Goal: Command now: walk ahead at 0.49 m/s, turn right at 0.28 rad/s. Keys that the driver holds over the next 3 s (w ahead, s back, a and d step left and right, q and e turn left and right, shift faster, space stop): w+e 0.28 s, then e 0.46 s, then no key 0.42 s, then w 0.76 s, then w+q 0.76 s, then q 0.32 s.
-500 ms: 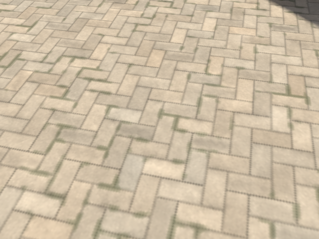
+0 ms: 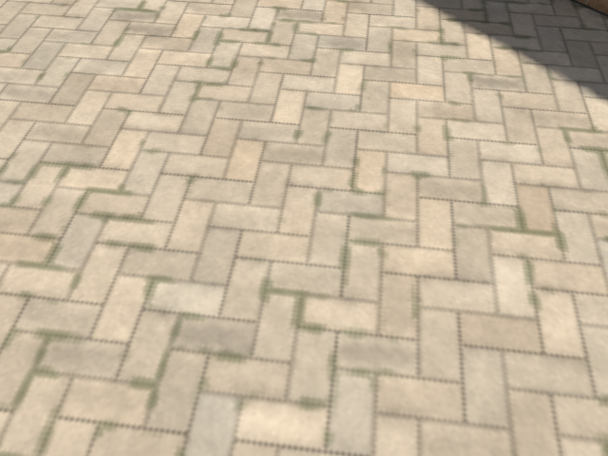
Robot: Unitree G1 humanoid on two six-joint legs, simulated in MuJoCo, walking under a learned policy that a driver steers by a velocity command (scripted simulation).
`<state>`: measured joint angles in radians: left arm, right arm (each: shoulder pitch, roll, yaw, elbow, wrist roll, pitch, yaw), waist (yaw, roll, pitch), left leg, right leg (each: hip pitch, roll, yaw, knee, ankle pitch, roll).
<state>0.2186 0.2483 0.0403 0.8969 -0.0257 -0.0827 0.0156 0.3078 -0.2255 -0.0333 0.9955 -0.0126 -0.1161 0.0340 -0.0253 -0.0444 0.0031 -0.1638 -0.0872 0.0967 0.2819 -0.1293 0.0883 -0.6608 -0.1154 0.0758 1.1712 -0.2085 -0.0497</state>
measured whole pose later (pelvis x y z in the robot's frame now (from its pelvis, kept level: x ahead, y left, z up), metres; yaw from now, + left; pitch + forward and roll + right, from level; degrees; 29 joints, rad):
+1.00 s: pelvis +0.38 -0.09 -0.01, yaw -29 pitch +3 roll -1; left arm 0.19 0.30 0.06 0.66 0.00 0.04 0.04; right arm 0.14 -0.24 -0.04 0.73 -0.01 -0.03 -0.02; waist -0.02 -0.03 0.01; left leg -0.36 -0.01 -0.03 0.48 -0.16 0.02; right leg -0.48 0.11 0.14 1.10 -0.52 0.06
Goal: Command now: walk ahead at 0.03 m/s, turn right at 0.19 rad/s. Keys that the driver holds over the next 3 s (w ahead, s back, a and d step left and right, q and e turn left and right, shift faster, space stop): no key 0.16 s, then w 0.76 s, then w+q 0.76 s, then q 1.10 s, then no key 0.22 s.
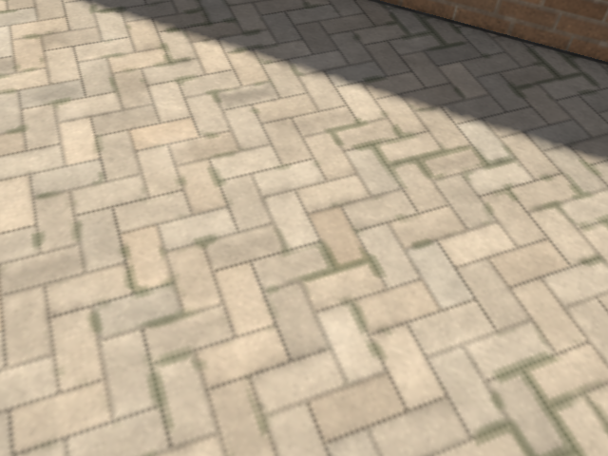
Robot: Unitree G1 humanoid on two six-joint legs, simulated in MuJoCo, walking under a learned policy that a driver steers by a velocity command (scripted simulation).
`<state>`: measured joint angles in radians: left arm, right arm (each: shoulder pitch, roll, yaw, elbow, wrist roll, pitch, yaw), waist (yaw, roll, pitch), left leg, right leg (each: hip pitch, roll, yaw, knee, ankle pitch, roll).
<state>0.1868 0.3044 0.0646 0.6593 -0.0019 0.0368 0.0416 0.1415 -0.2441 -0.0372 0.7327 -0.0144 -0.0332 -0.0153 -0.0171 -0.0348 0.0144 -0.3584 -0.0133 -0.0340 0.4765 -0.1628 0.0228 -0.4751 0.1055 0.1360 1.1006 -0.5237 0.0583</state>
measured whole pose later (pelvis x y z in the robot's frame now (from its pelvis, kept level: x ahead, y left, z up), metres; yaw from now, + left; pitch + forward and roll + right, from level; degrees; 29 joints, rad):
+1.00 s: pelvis +0.28 -0.01 -0.02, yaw +1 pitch +3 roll +0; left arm 0.00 0.24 0.03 0.61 -0.01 -0.10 -0.05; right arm 0.47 -0.28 -0.04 0.88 0.02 -0.05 0.00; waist -0.09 -0.01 0.03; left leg 0.09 0.00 -0.01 0.38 -0.48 0.01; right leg -0.51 -0.01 -0.03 0.50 -0.04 -0.09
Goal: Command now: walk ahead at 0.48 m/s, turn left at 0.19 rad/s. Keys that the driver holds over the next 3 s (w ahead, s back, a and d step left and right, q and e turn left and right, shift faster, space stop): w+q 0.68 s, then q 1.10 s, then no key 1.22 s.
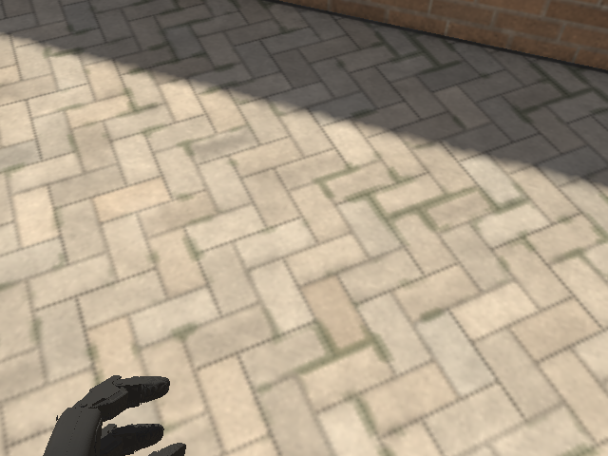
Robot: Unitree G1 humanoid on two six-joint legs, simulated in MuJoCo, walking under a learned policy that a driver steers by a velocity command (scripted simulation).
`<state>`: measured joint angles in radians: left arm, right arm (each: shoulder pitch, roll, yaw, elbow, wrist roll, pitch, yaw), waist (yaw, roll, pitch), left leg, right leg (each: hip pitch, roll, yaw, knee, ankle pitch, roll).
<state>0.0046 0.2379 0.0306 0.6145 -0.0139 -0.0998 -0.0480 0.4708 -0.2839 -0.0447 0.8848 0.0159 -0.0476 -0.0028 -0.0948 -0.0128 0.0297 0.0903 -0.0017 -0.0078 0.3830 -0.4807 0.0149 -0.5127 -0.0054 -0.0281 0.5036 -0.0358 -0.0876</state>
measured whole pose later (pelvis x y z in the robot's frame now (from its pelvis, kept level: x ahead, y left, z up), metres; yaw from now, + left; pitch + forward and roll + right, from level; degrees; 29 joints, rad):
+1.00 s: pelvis +0.50 +0.12 +0.01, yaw +33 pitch +2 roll +1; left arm 0.02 0.28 0.04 0.70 0.01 -0.09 -0.02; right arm 0.31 -0.31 -0.09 0.69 0.02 0.01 -0.04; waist -0.07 -0.04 0.03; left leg -0.17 -0.14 -0.20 0.53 -0.39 0.07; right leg -0.50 0.03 0.08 0.47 0.02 0.03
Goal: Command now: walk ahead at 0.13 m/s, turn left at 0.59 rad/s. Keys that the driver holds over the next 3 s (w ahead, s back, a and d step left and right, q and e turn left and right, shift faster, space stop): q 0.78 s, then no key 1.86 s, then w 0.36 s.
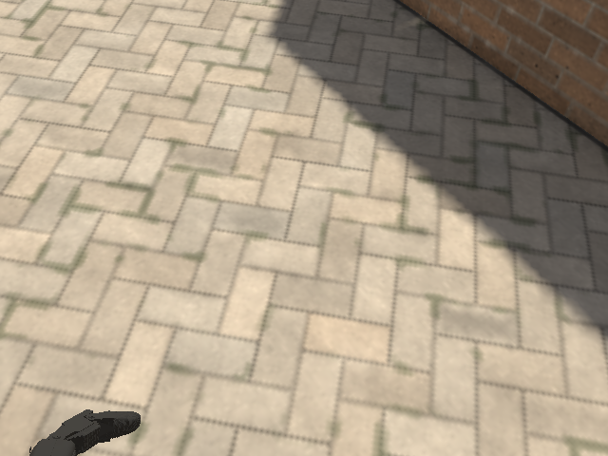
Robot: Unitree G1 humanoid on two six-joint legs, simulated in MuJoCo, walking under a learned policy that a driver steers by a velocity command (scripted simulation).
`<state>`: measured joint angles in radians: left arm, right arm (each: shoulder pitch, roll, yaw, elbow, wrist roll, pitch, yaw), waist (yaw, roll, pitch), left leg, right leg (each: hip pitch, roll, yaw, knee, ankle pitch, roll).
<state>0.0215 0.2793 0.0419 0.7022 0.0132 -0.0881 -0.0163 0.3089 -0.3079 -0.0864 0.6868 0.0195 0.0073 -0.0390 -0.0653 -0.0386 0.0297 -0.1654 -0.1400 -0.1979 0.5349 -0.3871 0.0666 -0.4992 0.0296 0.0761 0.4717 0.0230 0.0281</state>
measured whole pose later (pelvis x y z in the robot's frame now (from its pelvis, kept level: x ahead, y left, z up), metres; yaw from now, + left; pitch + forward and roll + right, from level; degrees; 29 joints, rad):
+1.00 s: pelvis +0.06 +0.00 +0.01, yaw +32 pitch +1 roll -1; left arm 0.13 0.27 0.06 0.75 0.02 -0.01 -0.01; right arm 0.16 -0.31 -0.06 0.59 0.00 0.04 -0.03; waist 0.00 0.04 0.02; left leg -0.38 -0.11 -0.19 0.74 -0.46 -0.01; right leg -0.26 0.03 0.03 0.50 -0.27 -0.02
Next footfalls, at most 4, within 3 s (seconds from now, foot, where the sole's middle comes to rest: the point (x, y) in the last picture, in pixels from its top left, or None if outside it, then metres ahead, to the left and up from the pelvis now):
0.02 right None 0.18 -0.11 -0.77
0.46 left None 0.06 0.13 -0.77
0.92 right None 0.16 -0.07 -0.77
1.24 left None -0.01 0.14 -0.77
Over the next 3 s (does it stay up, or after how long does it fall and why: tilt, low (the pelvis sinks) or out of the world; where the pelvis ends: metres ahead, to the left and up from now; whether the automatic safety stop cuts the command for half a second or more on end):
stays up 0.12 0.03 0.01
